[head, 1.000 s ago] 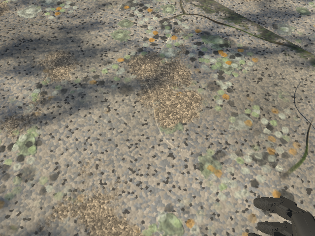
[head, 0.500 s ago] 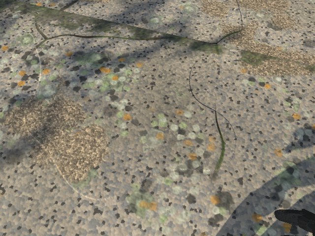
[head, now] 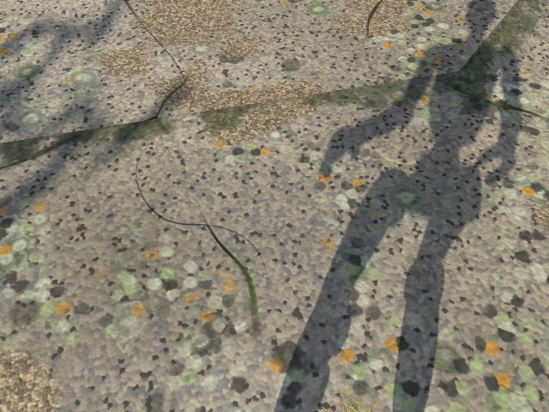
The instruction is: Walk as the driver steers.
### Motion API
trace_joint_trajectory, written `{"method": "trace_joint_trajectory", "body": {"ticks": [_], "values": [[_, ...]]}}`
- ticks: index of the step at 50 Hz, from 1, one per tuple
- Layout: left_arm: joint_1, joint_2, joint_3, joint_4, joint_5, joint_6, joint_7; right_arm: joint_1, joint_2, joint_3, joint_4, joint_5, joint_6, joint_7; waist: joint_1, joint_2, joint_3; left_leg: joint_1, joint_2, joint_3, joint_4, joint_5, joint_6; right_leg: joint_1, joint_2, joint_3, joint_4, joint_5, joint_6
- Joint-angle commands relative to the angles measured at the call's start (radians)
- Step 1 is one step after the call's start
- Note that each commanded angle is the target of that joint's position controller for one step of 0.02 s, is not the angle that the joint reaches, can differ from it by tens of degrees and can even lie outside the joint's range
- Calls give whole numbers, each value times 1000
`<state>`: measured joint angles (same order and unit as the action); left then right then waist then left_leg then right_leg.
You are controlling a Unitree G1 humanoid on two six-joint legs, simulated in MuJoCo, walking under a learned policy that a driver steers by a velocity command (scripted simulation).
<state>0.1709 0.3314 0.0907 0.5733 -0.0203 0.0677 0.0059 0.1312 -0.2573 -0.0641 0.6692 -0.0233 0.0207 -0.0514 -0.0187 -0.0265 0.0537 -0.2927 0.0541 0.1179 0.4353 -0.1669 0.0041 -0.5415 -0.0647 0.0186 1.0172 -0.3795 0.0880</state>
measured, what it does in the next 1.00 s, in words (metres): steps on the spot, turning left: right foot, then left foot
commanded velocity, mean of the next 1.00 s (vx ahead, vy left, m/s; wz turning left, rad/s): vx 0.00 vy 0.00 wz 0.19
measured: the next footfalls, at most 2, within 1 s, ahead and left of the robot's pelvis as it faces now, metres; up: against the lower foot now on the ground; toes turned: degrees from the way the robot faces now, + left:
right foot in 0.12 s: +0.02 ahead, -0.14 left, +0.00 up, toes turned +2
left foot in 0.46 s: +0.05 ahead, +0.10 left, +0.00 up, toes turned -6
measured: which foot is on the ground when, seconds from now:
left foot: down 0.00-0.10, up 0.12-0.44, down 0.46-0.66, up 0.68-1.00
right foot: up 0.00-0.10, down 0.12-1.00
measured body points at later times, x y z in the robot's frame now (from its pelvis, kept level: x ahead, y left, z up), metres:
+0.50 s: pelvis +0.00 -0.03 -0.01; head +0.01 -0.03 +0.44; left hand +0.20 +0.19 -0.11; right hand +0.10 -0.30 -0.11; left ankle +0.01 +0.10 -0.74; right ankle -0.01 -0.14 -0.74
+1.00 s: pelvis -0.03 -0.02 +0.00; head +0.01 +0.01 +0.44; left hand +0.02 +0.30 -0.11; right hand +0.23 -0.21 -0.09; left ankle -0.05 +0.11 -0.71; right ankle -0.02 -0.14 -0.74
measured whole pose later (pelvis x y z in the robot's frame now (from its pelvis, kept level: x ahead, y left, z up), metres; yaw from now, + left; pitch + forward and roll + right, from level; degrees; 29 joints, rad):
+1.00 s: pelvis -0.03 -0.02 +0.00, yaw +17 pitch +3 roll -1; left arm 0.16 0.29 0.09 0.67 0.00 0.00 0.03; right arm 0.11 -0.28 -0.08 0.59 0.03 0.09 0.03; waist 0.03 0.00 0.06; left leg -0.47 0.09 0.06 0.80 -0.36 -0.06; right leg -0.23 -0.11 -0.26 0.51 -0.30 0.01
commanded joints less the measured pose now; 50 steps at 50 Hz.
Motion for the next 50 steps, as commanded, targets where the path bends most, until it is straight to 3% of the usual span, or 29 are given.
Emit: {"method": "trace_joint_trajectory", "body": {"ticks": [1,3,5,6,7,8,9,11,14,16,19,21,22,23,24,25,26,29,32,33,34,35,36,37,38,41,44,47,50], "values": [[-35,50,3,-83,4,-21,-8,-11,-210,-63,-50,17,-9,15,-16,206,-164,146,231,-160,-117,182,217,89,31,-61,-184,-38,-23],[15,57,9,-61,6,-18,-13,-13,-208,-62,-39,39,-11,22,14,217,-169,145,240,-152,-63,222,196,182,51,-72,-366,27,-60],[105,76,20,-18,9,-17,-11,47,-160,-48,0,59,-14,28,45,156,-174,29,197,-83,64,165,98,409,76,-55,-623,221,-124],[126,155,38,-24,7,-18,0,73,-94,-27,-10,20,-20,39,17,-85,-185,-185,104,18,299,-153,-9,577,-123,221,-652,476,-191],[83,237,47,-46,40,-21,5,9,-88,-20,-65,-5,-29,34,33,-310,-169,-404,-8,7,480,-489,-77,526,-354,455,-647,649,-400],[101,175,34,-49,62,-41,3,-73,-148,-38,-71,10,-28,22,106,-195,-196,-382,9,-107,642,-489,-80,461,-334,425,-664,623,-445],[57,141,18,-33,63,-56,3,-64,-148,-42,-61,27,-21,19,71,-168,-168,-379,14,-131,691,-418,-70,426,-270,332,-661,571,-395],[-53,95,3,-35,30,-68,8,-4,-144,-46,-16,11,-4,6,22,-124,-146,-360,18,-139,689,-274,-78,387,-185,234,-645,540,-309],[-85,36,-22,-20,34,-72,14,56,-104,-33,7,16,-1,11,-15,-110,-173,-229,4,-128,624,-175,-92,331,-133,155,-634,607,-297],[-75,32,-23,-7,34,-70,14,26,-69,-13,-2,18,-2,15,7,-119,-159,-171,7,-125,459,-176,-86,334,-123,153,-624,551,-293],[-33,54,-17,24,34,-62,8,9,-81,-7,-16,22,-1,23,38,-137,-143,-86,-7,-114,306,-236,-72,330,-152,216,-617,488,-326],[-50,37,-26,39,22,-61,6,46,-76,-5,-2,24,-5,28,10,-123,-122,11,-20,-102,121,-127,-51,297,-136,231,-600,428,-310],[-37,-6,-41,60,21,-66,6,89,-60,4,17,13,-10,35,-17,-88,-130,110,-9,-115,-29,33,-35,273,-115,199,-596,345,-266],[2,-19,-44,72,34,-76,7,88,-107,0,12,-1,-14,36,12,-25,-138,175,42,-189,-23,216,-16,244,-58,156,-557,226,-201],[55,15,-29,74,51,-84,8,42,-208,-21,-17,6,-12,32,84,131,-123,144,108,-257,25,337,40,226,31,74,-498,106,-145],[16,28,-22,68,59,-81,21,-9,-202,-28,-25,26,-14,38,73,227,-100,8,128,-332,-18,184,118,280,81,1,-476,81,-91],[-37,62,-9,62,54,-76,32,-19,-188,-28,-42,29,-14,41,45,216,-64,-35,130,-377,-52,113,137,284,92,-21,-428,83,-77],[-38,18,0,44,35,-60,42,7,-197,-42,-56,35,-17,26,34,257,-64,-4,150,-491,-50,130,178,202,121,-17,-350,53,-90],[25,-8,8,48,27,-77,26,-34,-172,-46,-94,48,-11,15,65,223,-120,-8,122,-523,20,173,158,263,106,20,-453,63,-116],[66,22,20,56,30,-81,24,-61,-148,-42,-117,52,-5,14,76,149,-143,-93,72,-478,97,98,112,369,38,69,-535,162,-140],[69,96,42,71,40,-74,25,-53,-112,-34,-144,60,2,16,42,-98,-120,-279,-38,-313,258,-74,29,456,-101,205,-622,254,-214],[49,104,44,54,56,-75,21,-10,-118,-36,-140,51,4,19,42,-275,-127,-395,-102,-187,480,-391,-22,491,-308,411,-706,431,-340],[37,59,25,28,64,-85,23,2,-174,-61,-128,38,7,24,39,-173,-138,-432,-36,-216,712,-454,-48,484,-377,422,-700,552,-396],[-15,35,16,7,59,-89,29,20,-183,-71,-109,47,17,30,10,-73,-134,-419,-13,-223,804,-407,-60,448,-338,329,-689,551,-377],[-70,40,17,-1,44,-91,34,45,-166,-68,-95,50,28,33,-13,-41,-103,-417,13,-213,822,-332,-76,417,-284,226,-691,504,-339],[-55,64,21,11,47,-85,54,0,-112,-46,-112,56,40,47,24,-76,-73,-412,35,-138,740,-181,-109,406,-205,43,-710,454,-303],[-6,96,32,27,48,-75,55,-65,-78,-27,-151,51,39,71,65,-87,-108,-348,48,-99,558,-177,-105,458,-225,-39,-685,465,-305],[-7,145,51,38,33,-74,34,-59,-100,-32,-159,49,46,85,62,-111,-130,-226,30,-37,416,-204,-79,444,-264,-95,-657,522,-295],[-21,147,58,48,4,-83,9,-35,-128,-51,-160,54,68,90,37,-131,-136,-125,7,-4,258,-172,-32,453,-294,-136,-588,515,-243]]}}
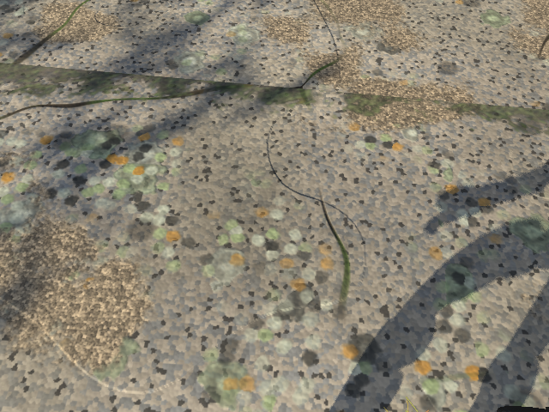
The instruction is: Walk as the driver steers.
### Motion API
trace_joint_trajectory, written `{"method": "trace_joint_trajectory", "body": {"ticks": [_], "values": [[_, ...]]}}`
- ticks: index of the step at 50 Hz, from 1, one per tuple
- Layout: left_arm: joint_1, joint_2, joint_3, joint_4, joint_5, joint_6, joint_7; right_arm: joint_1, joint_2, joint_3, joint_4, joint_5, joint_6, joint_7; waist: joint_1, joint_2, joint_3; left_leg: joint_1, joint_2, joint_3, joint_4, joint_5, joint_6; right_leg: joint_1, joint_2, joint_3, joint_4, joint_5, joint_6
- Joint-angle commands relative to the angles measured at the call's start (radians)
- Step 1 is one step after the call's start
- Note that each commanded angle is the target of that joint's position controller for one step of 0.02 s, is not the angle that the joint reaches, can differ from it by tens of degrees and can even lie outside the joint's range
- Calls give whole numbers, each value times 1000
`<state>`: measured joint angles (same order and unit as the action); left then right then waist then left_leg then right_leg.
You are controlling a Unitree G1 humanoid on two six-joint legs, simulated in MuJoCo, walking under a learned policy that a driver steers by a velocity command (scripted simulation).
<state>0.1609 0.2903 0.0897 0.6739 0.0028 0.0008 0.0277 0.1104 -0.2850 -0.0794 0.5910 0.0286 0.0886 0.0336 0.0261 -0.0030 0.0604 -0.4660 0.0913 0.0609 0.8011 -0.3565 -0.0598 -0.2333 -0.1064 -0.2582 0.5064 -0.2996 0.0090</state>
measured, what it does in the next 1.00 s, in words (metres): walks ahead, turning right: left foot, then right foot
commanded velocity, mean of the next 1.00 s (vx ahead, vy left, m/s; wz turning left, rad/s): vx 0.33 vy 0.00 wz -0.31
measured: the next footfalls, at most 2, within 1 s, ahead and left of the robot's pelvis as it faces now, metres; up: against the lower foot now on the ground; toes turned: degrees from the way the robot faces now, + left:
left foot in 0.06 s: +0.05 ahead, +0.14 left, +0.00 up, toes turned +8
right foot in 0.62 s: +0.01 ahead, -0.10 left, +0.00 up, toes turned -23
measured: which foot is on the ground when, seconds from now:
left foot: up 0.00-0.04, down 0.06-0.62, up 0.64-1.00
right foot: down 0.00-0.06, up 0.08-0.60, down 0.62-1.00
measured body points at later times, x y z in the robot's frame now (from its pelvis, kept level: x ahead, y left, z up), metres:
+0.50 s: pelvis +0.01 +0.03 +0.00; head +0.05 +0.02 +0.45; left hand +0.19 +0.29 -0.10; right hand +0.15 -0.25 -0.10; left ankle +0.01 +0.13 -0.73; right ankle +0.00 -0.09 -0.70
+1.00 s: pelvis +0.23 -0.10 -0.02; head +0.27 -0.12 +0.42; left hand +0.31 +0.17 -0.15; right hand +0.33 -0.40 -0.12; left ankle +0.45 -0.10 -0.71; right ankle -0.03 -0.08 -0.73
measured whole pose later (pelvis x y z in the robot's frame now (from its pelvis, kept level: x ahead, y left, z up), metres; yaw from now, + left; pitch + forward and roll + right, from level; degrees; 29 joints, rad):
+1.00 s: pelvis +0.23 -0.10 -0.02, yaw -23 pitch +3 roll +1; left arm 0.48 0.28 0.04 0.85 0.03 -0.08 -0.01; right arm 0.07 -0.28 -0.02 0.68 -0.03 -0.01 0.07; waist 0.05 0.00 0.03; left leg -0.70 0.01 0.14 0.67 -0.08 0.10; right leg 0.33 0.04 -0.01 0.04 -0.40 -0.05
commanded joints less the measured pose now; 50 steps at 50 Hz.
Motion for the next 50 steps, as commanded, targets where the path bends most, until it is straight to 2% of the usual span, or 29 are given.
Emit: {"method": "trace_joint_trajectory", "body": {"ticks": [1,2,3,4,5,6,8,9,11,13,16,19,23,25,26,28,30,31,32,33,34,35,36,38,40,44,47,48,50], "values": [[-19,174,58,-45,-29,-15,-17,21,-105,-45,-72,4,5,2,-35,-144,-147,128,-54,69,-206,73,58,119,-241,104,-12,409,-125],[33,146,49,-18,-33,-16,-22,78,-130,-58,-54,-7,3,-11,-51,-81,-162,285,-87,34,-322,175,99,26,-189,67,103,364,-71],[37,108,33,-30,-7,-20,-25,157,-234,-88,-54,-14,-7,-31,-75,128,-191,527,58,-207,-381,590,174,-223,-92,9,363,117,14],[-24,64,5,-99,30,-22,-14,133,-309,-87,-80,-51,-30,-40,-68,364,-236,575,350,-558,-397,828,407,-506,42,73,623,-404,89],[-86,120,21,-78,7,-13,-8,163,-209,-56,-72,-63,-55,-33,-142,192,-308,517,353,-476,-411,815,446,-477,23,230,761,-405,88],[-73,112,17,-62,-19,-3,-5,121,-151,-29,-49,-60,-72,-34,-102,170,-265,456,291,-343,-414,706,389,-459,3,255,748,-331,72],[-7,85,11,-3,-3,14,8,8,-59,2,-23,-38,-87,-40,-34,135,-201,355,184,-193,-430,550,279,-382,-13,274,638,-171,70],[35,87,13,27,-3,22,7,-17,-39,13,-11,-47,-95,-44,-12,142,-189,284,161,-124,-441,591,269,-296,8,272,641,-101,77],[56,98,16,31,-20,28,6,-49,-62,6,-10,-70,-104,-56,-4,142,-160,252,157,-53,-468,552,263,-254,37,276,594,-42,88],[8,105,14,-2,-23,32,5,-32,-105,-10,-2,-65,-95,-73,-32,138,-120,292,190,-60,-494,462,276,-306,31,261,542,-38,93],[-19,87,8,-38,-23,44,-6,4,-109,-17,13,-58,-80,-89,-59,122,-89,348,252,-89,-522,333,305,-368,2,258,511,-74,96],[-28,67,6,-68,-21,54,-20,0,-111,-24,18,-56,-79,-86,-61,108,-72,360,275,-61,-527,325,312,-371,-17,242,469,-97,87],[-29,54,7,-101,-23,60,-44,-13,-136,-43,23,-46,-80,-72,-53,110,-100,383,287,18,-475,497,298,-301,-7,188,365,-122,60],[-37,59,9,-114,-36,63,-59,39,-165,-57,40,-25,-91,-60,-71,114,-137,401,316,1,-540,123,276,-259,-8,167,327,-148,21],[-37,67,12,-119,-43,61,-67,39,-178,-62,46,-12,-100,-54,-62,125,-128,391,325,-18,-575,-68,261,-241,-8,159,301,-171,-4],[-4,77,19,-99,-47,54,-79,6,-192,-65,57,5,-114,-44,-21,109,-97,355,318,0,-595,-237,224,-162,7,126,204,-187,-57],[155,78,28,-12,-42,47,-71,-54,-167,-60,65,15,-118,-37,65,53,-94,245,245,117,-472,-268,168,69,72,42,47,-101,-109],[317,130,55,58,-42,42,-56,-80,-109,-44,61,3,-124,-33,129,-52,-112,116,161,207,-213,-163,123,273,102,85,-10,-139,-163],[466,263,95,88,-41,26,-42,-166,-39,-21,1,-17,-137,-29,179,-312,-70,-294,33,258,309,-228,41,478,-123,563,-114,-232,-306],[376,271,76,9,-32,-29,-57,-237,-31,-10,-67,-12,-175,-25,135,-272,-50,-622,-114,-20,512,-255,23,514,-247,1059,-300,-432,-445],[318,209,55,-10,-35,-61,-62,-279,-85,-14,-87,17,-211,-6,130,-172,-28,-705,-59,-112,549,-164,45,526,-280,1010,-347,-391,-436],[266,216,48,-3,42,-25,-45,-210,-99,-2,-46,-111,-175,8,93,-95,0,-640,14,-82,479,-32,37,412,-231,814,-324,-304,-341],[244,191,38,-7,39,-19,-40,-126,-115,-9,-10,-120,-162,18,47,-41,10,-536,16,-71,417,41,26,356,-156,723,-329,-241,-306],[202,145,11,-1,16,-41,-39,-67,-124,-3,18,-114,-131,32,4,-80,14,-388,5,-37,323,143,-1,245,-63,593,-381,-126,-264],[243,127,-1,33,7,-70,-47,-65,-106,10,34,-90,-109,42,5,-79,27,-358,5,-1,249,208,1,243,-42,504,-411,25,-246],[315,136,-6,84,12,-89,-49,-192,-76,36,6,-62,-110,47,57,-95,80,-327,-15,54,10,304,59,284,-43,364,-455,259,-201],[326,141,-16,128,25,-98,-38,-227,-64,46,-14,-54,-111,48,49,-85,121,-260,-47,71,-117,320,143,325,-92,256,-509,478,-171],[300,149,-18,135,29,-102,-34,-199,-64,47,-8,-51,-111,43,23,-81,103,-185,-83,84,-148,310,175,333,-91,203,-476,691,-152],[292,185,-14,149,40,-98,-19,-73,-89,38,30,-53,-110,27,-41,-113,-3,-15,-174,120,-124,246,214,394,-109,158,-287,1239,-126]]}}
